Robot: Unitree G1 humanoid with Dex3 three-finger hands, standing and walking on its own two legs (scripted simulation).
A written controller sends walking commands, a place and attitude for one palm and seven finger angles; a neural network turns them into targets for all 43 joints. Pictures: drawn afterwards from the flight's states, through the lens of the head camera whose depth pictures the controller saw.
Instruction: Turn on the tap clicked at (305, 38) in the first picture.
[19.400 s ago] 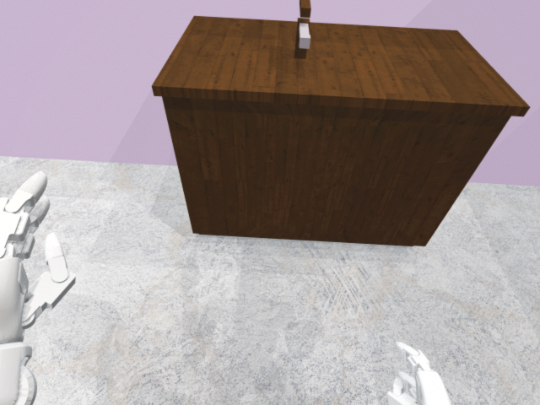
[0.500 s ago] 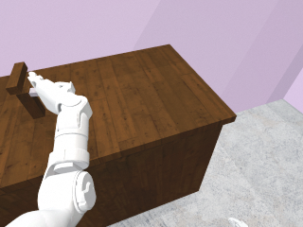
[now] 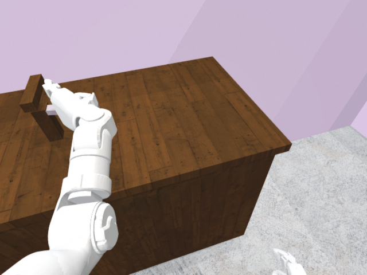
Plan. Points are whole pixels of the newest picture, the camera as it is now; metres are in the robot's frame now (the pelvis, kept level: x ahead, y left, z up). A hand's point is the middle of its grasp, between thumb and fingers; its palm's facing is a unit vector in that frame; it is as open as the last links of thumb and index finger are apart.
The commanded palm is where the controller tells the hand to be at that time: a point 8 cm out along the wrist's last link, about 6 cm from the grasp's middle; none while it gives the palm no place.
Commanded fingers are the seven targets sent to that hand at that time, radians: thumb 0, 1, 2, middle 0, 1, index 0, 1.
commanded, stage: lift the hand up off the lever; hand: left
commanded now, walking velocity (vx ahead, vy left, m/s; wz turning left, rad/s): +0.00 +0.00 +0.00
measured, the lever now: (92, 107) +0.48 +0.28 +0.13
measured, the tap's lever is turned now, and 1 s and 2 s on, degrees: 75 75 75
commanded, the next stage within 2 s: draw the hand back beside the body in 0.32 s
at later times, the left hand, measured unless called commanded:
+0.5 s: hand (95, 96) +0.41 +0.22 +0.21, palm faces +0.72 -0.70 -0.05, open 7.8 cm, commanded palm +0.35 +0.25 +0.20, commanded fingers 0.00 0.90 0.90 -0.16 -0.17 -0.16 -0.17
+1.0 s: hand (73, 141) +0.30 +0.23 +0.19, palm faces +0.34 -0.92 -0.20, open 7.7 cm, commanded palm +0.26 +0.27 +0.19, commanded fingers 0.00 0.90 0.90 -0.18 -0.24 -0.18 -0.24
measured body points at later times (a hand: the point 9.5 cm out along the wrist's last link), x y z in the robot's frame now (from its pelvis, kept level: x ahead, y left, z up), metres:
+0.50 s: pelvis +0.00 +0.00 +0.00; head -0.01 -0.02 +0.45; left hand +0.37 +0.25 +0.22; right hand +0.17 -0.23 -0.11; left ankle +0.00 +0.15 -0.74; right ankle -0.01 -0.09 -0.74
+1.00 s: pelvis -0.01 +0.01 +0.01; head -0.03 -0.01 +0.46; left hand +0.27 +0.27 +0.20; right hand +0.17 -0.22 -0.09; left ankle +0.00 +0.15 -0.74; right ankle -0.01 -0.09 -0.74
